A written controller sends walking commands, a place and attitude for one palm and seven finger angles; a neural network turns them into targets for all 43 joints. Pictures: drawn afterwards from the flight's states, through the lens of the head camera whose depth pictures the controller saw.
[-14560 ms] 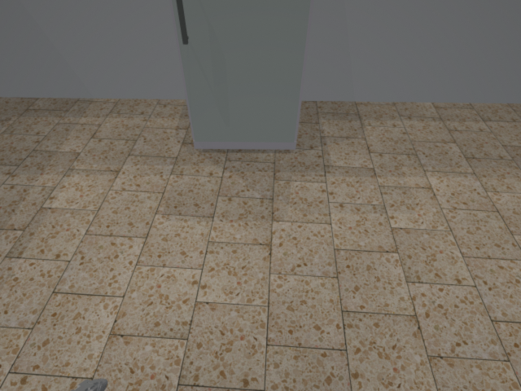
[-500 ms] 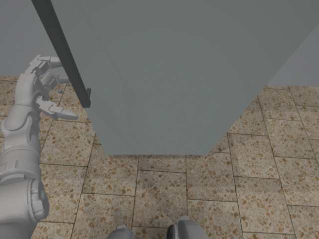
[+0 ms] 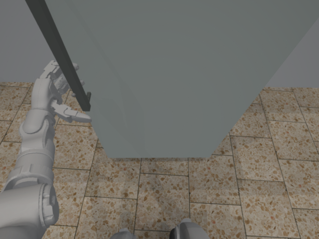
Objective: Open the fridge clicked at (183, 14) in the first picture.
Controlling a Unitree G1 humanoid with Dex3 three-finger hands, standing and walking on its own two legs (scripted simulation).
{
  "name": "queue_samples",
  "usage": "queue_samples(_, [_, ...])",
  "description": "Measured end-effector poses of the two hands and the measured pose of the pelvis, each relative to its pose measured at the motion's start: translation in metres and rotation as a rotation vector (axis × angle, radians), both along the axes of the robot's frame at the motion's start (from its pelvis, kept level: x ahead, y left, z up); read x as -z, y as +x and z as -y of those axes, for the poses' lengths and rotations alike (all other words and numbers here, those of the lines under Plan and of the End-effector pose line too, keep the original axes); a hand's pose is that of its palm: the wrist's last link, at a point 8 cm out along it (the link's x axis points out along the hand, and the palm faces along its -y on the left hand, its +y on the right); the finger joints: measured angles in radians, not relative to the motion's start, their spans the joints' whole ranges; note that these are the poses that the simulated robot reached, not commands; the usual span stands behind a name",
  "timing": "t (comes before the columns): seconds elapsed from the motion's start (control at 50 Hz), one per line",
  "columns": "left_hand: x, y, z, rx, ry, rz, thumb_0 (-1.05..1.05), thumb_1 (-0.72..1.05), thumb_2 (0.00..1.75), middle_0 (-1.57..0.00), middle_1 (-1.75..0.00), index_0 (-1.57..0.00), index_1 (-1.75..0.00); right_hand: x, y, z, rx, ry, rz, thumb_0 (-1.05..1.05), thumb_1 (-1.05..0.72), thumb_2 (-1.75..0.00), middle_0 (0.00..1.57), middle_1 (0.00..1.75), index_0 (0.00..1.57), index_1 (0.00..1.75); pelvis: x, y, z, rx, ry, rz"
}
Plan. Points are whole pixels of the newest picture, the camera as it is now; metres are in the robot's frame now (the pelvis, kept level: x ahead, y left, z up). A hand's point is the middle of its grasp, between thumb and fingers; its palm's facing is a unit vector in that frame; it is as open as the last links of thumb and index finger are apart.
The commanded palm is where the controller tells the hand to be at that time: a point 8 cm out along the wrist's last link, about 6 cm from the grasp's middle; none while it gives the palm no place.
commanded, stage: slide the fingers in behind the handle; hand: left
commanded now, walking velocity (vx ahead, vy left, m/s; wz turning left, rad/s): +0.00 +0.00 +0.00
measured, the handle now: (64, 50) +0.51 +0.20 +0.16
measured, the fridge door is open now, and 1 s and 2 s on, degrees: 0 0 0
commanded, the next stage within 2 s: grip the handle and tug to test in 0.84 s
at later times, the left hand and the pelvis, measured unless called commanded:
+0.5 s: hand (79, 94) +0.45 +0.19 +0.08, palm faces -0.03 -1.00 -0.03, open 14.0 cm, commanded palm +0.43 +0.24 +0.07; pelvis -0.01 +0.00 +0.00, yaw +0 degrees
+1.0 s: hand (78, 95) +0.45 +0.19 +0.07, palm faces -0.03 -1.00 -0.02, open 13.9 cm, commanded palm +0.43 +0.24 +0.07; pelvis +0.00 +0.00 +0.00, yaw +0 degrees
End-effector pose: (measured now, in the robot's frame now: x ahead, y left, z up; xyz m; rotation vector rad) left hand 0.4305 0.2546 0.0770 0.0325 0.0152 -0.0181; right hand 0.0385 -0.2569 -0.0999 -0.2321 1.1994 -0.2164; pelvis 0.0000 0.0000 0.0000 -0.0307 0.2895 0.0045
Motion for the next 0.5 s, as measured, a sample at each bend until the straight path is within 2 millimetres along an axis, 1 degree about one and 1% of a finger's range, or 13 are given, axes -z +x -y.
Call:
queue_samples(0.08, [0.002, 0.002, 0.001, -0.005, -0.009, -0.017, -0.01, -0.5, 0.3, -0.3, -1.2, -0.3, -1.2, 0.0, -0.001, 0.004, -0.005, -0.011, -0.004, 0.01, -0.91, -0.9, 0.2, 0.3, 0.21, 0.3, 0.0, -0.003, 0.003, -0.006, 0.001, 0.002])
queue_samples(0.2, [-0.004, 0.002, 0.009, 0.013, -0.001, 0.017, -0.01, -0.5, 0.3, -0.3, -1.2, -0.3, -1.2, 0.0, -0.003, 0.01, -0.003, -0.019, 0.003, 0.01, -0.91, -0.9, 0.2, 0.3, 0.21, 0.3, 0.001, -0.004, 0.004, -0.004, 0.003, 0.0])
queue_samples(0.26, [-0.003, 0.002, 0.01, 0.008, -0.019, 0.006, -0.01, -0.5, 0.3, -0.3, -1.2, -0.3, -1.2, -0.001, -0.003, 0.011, 0.001, -0.02, 0.007, 0.01, -0.91, -0.9, 0.2, 0.3, 0.21, 0.3, 0.0, -0.004, 0.005, -0.001, 0.006, 0.002])
queue_samples(0.38, [0.004, 0.0, 0.008, -0.002, -0.006, -0.02, -0.01, -0.49, 0.3, -0.3, -1.2, -0.3, -1.2, -0.002, -0.003, 0.012, -0.001, -0.022, 0.013, 0.01, -0.91, -0.9, 0.2, 0.3, 0.21, 0.3, 0.001, -0.006, 0.006, -0.003, 0.007, 0.003])
queue_samples(0.5, [-0.002, 0.0, 0.014, 0.014, -0.005, 0.023, -0.01, -0.5, 0.3, -0.3, -1.2, -0.3, -1.2, 0.001, -0.004, 0.01, -0.005, -0.016, 0.003, 0.01, -0.91, -0.9, 0.2, 0.3, 0.21, 0.3, 0.001, -0.006, 0.005, -0.005, 0.005, 0.0])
